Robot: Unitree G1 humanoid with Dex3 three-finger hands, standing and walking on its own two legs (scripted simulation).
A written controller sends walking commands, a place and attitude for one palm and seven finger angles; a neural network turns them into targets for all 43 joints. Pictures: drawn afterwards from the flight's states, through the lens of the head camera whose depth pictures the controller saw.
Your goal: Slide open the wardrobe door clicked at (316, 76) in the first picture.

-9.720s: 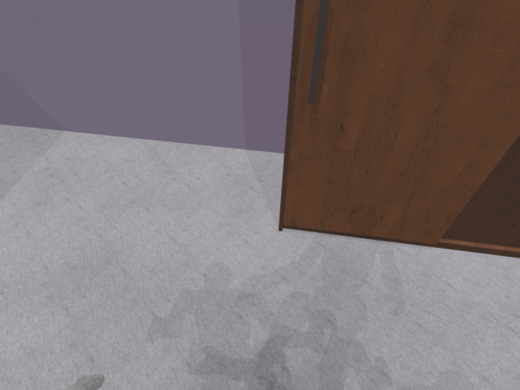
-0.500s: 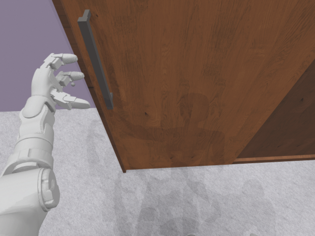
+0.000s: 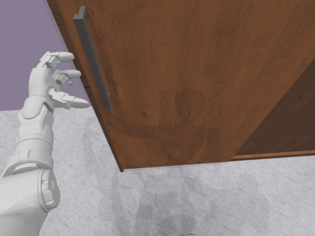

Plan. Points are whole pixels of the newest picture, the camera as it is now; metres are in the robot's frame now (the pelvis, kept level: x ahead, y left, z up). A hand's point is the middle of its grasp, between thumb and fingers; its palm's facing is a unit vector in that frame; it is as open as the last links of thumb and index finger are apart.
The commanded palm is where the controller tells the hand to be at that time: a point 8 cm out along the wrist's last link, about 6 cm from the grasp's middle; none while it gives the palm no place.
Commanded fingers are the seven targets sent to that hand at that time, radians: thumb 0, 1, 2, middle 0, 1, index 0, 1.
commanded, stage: move the hooked fingers beside the handle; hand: left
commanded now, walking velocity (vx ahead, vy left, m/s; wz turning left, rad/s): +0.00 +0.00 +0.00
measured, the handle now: (97, 68) +0.51 +0.15 +0.13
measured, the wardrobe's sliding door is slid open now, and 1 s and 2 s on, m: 0.00 0.00 0.00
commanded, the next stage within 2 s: feel for the door with the fingertips in 0.42 s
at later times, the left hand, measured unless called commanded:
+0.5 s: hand (69, 82) +0.45 +0.21 +0.14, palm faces +0.05 -1.00 +0.01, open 14.0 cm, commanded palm +0.42 +0.26 +0.14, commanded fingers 0.00 -0.50 0.30 -0.30 -1.20 -0.30 -1.20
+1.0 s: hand (86, 82) +0.46 +0.17 +0.13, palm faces +0.06 -1.00 +0.00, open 14.0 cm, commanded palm +0.43 +0.23 +0.14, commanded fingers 0.00 -0.50 0.30 -0.30 -1.20 -0.30 -1.20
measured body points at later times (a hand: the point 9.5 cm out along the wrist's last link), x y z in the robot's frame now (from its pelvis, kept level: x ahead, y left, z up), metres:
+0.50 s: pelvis +0.00 +0.00 +0.00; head +0.05 -0.01 +0.45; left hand +0.44 +0.26 +0.14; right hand +0.07 -0.27 -0.12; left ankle -0.02 +0.12 -0.72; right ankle +0.02 -0.13 -0.72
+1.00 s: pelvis -0.01 -0.01 +0.00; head +0.05 -0.01 +0.45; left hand +0.45 +0.22 +0.13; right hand +0.06 -0.27 -0.12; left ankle -0.02 +0.12 -0.72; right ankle +0.02 -0.13 -0.72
